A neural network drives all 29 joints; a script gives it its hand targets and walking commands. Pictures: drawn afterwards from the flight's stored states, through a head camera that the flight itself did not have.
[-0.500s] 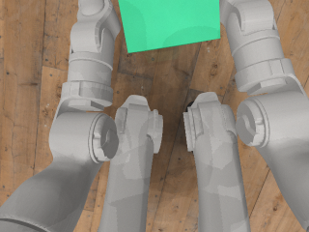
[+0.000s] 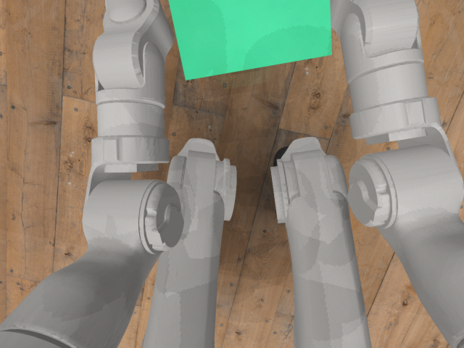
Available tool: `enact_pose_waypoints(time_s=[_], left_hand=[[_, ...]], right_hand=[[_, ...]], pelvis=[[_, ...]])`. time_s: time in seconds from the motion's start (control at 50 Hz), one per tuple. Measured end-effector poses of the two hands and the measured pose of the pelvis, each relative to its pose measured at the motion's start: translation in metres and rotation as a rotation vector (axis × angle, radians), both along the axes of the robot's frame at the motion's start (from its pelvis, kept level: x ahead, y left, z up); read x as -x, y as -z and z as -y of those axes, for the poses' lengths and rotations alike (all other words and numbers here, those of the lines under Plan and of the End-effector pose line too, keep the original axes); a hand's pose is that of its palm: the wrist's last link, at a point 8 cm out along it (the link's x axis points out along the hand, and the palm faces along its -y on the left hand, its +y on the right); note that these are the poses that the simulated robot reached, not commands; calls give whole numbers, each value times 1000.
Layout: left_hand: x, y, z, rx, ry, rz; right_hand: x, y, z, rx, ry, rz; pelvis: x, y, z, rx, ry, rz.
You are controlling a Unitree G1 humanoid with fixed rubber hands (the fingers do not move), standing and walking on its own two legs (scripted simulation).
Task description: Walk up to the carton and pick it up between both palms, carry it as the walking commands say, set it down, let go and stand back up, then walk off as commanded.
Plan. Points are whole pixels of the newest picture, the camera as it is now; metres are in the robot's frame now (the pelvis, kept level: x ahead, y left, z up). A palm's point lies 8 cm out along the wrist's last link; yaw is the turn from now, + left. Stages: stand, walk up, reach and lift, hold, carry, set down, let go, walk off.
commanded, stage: reach and lift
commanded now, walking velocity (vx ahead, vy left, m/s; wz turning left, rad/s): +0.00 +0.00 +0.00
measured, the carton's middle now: (241, 3) +0.52 +0.00 -0.19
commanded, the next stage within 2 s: none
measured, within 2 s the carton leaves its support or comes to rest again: neither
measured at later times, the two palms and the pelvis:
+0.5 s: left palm out of the picture +0.51 +0.13 -0.04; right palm out of the picture +0.53 -0.11 -0.04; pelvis -0.02 +0.00 +0.06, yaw -1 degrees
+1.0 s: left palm out of the picture +0.49 +0.13 +0.03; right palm out of the picture +0.51 -0.10 +0.03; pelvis -0.03 +0.00 +0.10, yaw -1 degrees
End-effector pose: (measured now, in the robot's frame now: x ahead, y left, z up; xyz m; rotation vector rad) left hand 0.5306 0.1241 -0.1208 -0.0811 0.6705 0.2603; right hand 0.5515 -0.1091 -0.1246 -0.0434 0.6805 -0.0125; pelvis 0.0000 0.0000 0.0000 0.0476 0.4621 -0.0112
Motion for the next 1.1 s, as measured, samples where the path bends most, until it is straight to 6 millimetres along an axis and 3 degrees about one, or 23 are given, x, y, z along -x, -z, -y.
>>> enact_pose_waypoints(time_s=[0.3, 0.68, 1.1], left_hand=[[13, -57, -4, -3, 3, 8], [30, -102, -4, 7, 10, 8], [44, -163, -5, 5, 10, 17]], right_hand=[[14, -56, -4, -2, 12, 6], [32, -104, -4, 4, 19, 5], [46, -164, -6, 3, 20, 12]], pelvis=[[9, -41, 3, -15, 11, 45], [26, -70, 0, 1, 14, 91], [24, -115, -1, 9, 18, 152]])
